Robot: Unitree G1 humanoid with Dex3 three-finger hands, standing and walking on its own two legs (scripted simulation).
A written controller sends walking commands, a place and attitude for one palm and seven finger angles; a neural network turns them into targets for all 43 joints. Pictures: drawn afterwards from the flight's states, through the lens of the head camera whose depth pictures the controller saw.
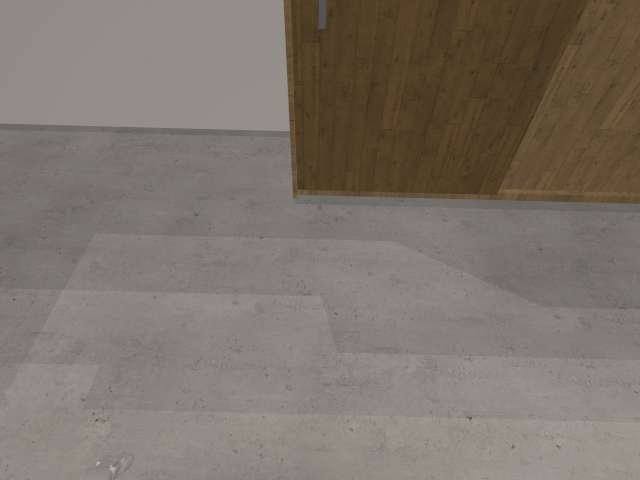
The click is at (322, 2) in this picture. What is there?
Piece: wardrobe's sliding door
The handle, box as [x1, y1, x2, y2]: [319, 0, 325, 28]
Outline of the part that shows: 319,0 319,28 325,28 325,0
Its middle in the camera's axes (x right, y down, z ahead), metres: +0.00 -0.77 +1.15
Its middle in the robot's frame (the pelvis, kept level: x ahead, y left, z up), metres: +1.39 +0.06 +0.13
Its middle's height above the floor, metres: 0.90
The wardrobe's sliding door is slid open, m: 0.00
